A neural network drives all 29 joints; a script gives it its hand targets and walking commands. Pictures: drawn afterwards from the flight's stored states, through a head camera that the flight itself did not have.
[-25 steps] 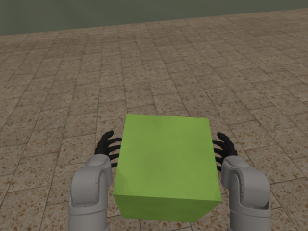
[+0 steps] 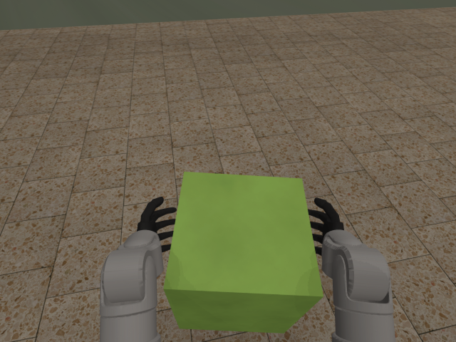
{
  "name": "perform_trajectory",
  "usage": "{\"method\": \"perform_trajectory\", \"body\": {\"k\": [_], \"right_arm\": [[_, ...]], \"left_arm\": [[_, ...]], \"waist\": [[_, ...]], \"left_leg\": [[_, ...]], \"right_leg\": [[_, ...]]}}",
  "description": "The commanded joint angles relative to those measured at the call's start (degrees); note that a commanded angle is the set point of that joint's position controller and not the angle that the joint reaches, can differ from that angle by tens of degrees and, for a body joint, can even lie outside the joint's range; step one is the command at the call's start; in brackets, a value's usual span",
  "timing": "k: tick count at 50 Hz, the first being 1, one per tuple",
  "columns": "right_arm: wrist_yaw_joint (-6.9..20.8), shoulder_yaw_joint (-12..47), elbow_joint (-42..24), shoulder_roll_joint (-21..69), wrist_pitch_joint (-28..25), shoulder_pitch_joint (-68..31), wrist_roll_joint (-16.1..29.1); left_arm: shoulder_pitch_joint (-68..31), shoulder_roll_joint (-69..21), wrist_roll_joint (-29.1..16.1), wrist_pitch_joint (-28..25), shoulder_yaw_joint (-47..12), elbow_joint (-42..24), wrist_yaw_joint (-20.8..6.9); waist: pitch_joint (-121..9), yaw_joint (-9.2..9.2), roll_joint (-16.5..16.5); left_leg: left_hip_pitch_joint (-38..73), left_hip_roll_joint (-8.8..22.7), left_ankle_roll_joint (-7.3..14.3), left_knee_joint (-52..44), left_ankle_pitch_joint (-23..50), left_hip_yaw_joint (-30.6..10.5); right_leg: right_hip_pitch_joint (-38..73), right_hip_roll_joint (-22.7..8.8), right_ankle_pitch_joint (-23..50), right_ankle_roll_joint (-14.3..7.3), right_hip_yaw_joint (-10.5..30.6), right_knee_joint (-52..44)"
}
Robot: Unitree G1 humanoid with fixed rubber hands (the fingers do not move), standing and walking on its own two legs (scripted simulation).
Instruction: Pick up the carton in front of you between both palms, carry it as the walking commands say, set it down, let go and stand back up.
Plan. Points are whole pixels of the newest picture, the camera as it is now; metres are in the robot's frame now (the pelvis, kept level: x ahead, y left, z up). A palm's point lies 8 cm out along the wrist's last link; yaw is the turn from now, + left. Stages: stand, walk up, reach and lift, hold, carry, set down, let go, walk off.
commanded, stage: carry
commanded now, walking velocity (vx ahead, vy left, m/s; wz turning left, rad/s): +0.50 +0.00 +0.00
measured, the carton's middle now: (237, 257) +0.29 +0.01 -0.01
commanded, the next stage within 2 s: none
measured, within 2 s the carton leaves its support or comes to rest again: neither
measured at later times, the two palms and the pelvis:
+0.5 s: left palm (188, 120) +0.59 +0.12 +0.09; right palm (308, 121) +0.61 -0.17 +0.08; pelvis +0.33 -0.04 +0.01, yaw +4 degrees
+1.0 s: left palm (186, 63) +0.93 +0.17 +0.08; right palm (275, 64) +0.93 -0.13 +0.08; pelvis +0.66 +0.02 +0.01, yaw -1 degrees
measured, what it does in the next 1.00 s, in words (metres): walks ahead: right foot, then left foot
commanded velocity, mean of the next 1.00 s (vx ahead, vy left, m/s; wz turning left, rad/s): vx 0.50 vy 0.00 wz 0.00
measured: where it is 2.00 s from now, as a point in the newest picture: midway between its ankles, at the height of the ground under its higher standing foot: (231, 183)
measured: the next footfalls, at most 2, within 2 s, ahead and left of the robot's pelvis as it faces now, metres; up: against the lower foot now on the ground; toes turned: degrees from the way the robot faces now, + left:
right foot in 0.38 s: +0.43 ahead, -0.12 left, +0.00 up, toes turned -10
left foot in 0.86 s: +0.74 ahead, +0.11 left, +0.00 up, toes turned +12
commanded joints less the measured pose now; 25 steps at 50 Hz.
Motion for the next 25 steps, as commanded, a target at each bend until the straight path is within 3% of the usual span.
{"method": "perform_trajectory", "body": {"k": [1, 2, 3, 5, 10, 15, 17, 18, 19, 20, 21, 22, 23, 24, 25], "right_arm": [[16.8, 38.9, -5.7, 56.5, -1.2, -25.9, 26.5], [16.8, 39.5, -6.9, 57.7, -1.7, -27.4, 27.2], [16.8, 39.9, -7.9, 58.2, -2.1, -28.2, 27.6], [17.1, 40.2, -8.8, 58.1, -2.6, -27.0, 28.1], [17.3, 40.2, -10.7, 54.8, -2.6, -24.4, 28.1], [16.5, 38.9, -10.1, 50.8, -0.9, -22.2, 25.9], [16.3, 38.6, -9.2, 49.7, -0.2, -22.5, 25.3], [16.2, 38.6, -8.9, 49.2, 0.1, -23.0, 25.2], [16.2, 38.6, -8.6, 48.6, 0.5, -23.3, 25.1], [16.2, 38.6, -8.8, 47.9, 0.9, -24.6, 25.2], [16.2, 39.5, -10.2, 48.8, 1.4, -26.9, 25.7], [16.3, 39.6, -8.6, 49.6, 1.3, -26.8, 25.5], [16.5, 39.9, -8.2, 51.5, 0.8, -28.0, 26.0], [16.7, 40.3, -7.8, 53.5, 0.2, -28.6, 26.3], [16.7, 40.5, -7.9, 55.2, -0.4, -28.9, 26.7]], "left_arm": [[-28.0, -56.6, -26.3, -0.3, -42.7, -3.2, -16.5], [-28.0, -58.2, -26.5, -1.0, -42.8, -3.3, -16.4], [-27.5, -59.0, -26.5, -1.5, -42.9, -3.6, -16.1], [-25.6, -59.7, -25.9, -2.4, -43.1, -4.1, -15.4], [-23.0, -57.7, -24.5, -2.9, -43.2, -6.2, -14.2], [-22.7, -53.3, -25.0, -0.7, -42.4, -6.6, -14.7], [-22.9, -52.1, -25.2, 0.2, -41.8, -5.6, -15.1], [-22.6, -51.9, -25.1, 0.5, -41.4, -4.6, -15.3], [-22.1, -51.5, -25.0, 0.8, -40.8, -3.4, -15.4], [-21.4, -50.7, -24.7, 1.0, -40.1, -2.6, -15.5], [-22.5, -51.0, -24.2, 0.5, -39.6, -0.2, -15.8], [-22.0, -52.7, -25.0, 0.3, -39.6, -0.1, -16.0], [-23.2, -54.6, -25.3, 0.0, -39.7, -0.6, -16.1], [-24.3, -56.4, -25.6, -0.5, -40.2, -1.1, -16.2], [-25.9, -57.9, -26.0, -1.0, -40.8, -2.2, -16.3]], "waist": [[-17.1, -0.85, 7.1], [-16.4, -0.45, 5.1], [-16.5, -0.21, 6.1], [-16.2, -0.14, 8.7], [-11.7, -0.25, 9.7], [-7.2, -0.57, 11.1], [-7.2, -0.27, 11.1], [-8.9, 0.59, 9.6], [-12.2, 1.25, 7.2], [-15.5, 2.62, -1.4], [-18.7, 2.35, -17.0], [-17.4, 2.13, -14.8], [-17.1, 2.12, -10.6], [-17.1, 1.93, -3.8], [-16.1, 1.6, -0.6]], "left_leg": [[35.0, 19.3, 6.1, -14.6, 12.0, -29.6], [31.4, 18.0, 4.2, -15.9, 11.8, -25.6], [29.6, 16.9, 2.8, -17.1, 9.6, -21.9], [28.7, 15.6, 2.7, -19.1, 7.6, -17.7], [30.6, 12.8, 2.7, -20.1, 13.8, -10.3], [31.4, 11.4, 0.7, -18.6, 19.7, -5.9], [31.2, 11.1, -0.6, -13.5, 25.8, -4.2], [28.9, 9.3, -1.9, -6.3, 28.0, -1.2], [22.5, 7.3, -3.3, 3.5, 26.3, 0.3], [12.5, 4.7, -5.2, 18.1, 13.0, 0.6], [-6.2, -2.9, -7.2, 33.1, -11.1, -3.9], [-12.6, -1.8, -5.5, 41.7, -18.2, -11.1], [-14.0, 0.8, -4.0, 44.2, -17.0, -13.3], [-14.1, 3.0, -3.3, 42.0, -13.9, -14.1], [-12.5, 4.6, -3.2, 37.6, -10.6, -14.3]], "right_leg": [[-27.6, -0.8, 2.8, -2.4, 4.7, 15.8], [-25.7, -2.1, 6.2, -2.6, 5.3, 11.1], [-23.7, -2.1, 8.5, -2.4, 4.3, 7.8], [-22.6, -1.2, 10.9, -1.7, 2.1, 1.8], [-23.5, 0.1, 18.6, -0.5, -2.7, -15.7], [-18.2, 2.1, 25.7, -1.9, -6.4, -25.9], [-12.3, 3.4, 24.7, -2.8, -8.3, -28.3], [-4.3, 5.7, 23.6, -3.0, -10.8, -30.9], [7.5, 6.0, 19.3, -3.3, -10.5, -29.8], [16.5, -5.2, 12.4, -5.3, 6.0, -34.0], [29.1, -17.8, 10.9, -13.8, 30.9, -39.6], [28.3, -19.1, 19.5, -15.1, 32.8, -41.8], [26.6, -17.2, 27.9, -14.4, 26.2, -39.7], [24.1, -16.1, 31.6, -12.7, 21.2, -38.8], [20.5, -15.0, 32.4, -10.8, 17.3, -39.9]]}}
